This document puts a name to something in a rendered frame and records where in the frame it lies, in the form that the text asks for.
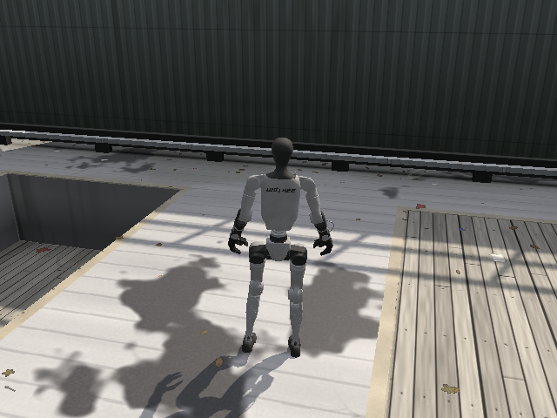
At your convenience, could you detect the right robot shin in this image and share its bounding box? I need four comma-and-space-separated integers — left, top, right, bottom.
290, 289, 303, 346

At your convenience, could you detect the right robot forearm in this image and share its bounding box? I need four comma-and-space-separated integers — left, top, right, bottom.
314, 211, 331, 241

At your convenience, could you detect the robot shin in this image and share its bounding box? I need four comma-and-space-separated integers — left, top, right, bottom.
290, 289, 303, 346
245, 280, 260, 341

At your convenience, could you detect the robot right hand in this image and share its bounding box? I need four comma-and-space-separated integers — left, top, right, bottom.
313, 238, 333, 256

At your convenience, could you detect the left robot forearm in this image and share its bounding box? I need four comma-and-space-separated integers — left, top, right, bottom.
230, 208, 247, 239

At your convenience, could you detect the robot left hand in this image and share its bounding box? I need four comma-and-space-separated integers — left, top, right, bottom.
228, 235, 248, 254

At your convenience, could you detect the left robot upper arm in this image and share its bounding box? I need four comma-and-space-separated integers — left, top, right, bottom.
238, 174, 263, 222

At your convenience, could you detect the left robot shin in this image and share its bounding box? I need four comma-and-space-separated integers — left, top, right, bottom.
245, 280, 260, 341

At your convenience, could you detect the right robot upper arm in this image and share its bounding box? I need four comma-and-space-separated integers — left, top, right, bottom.
299, 176, 324, 224

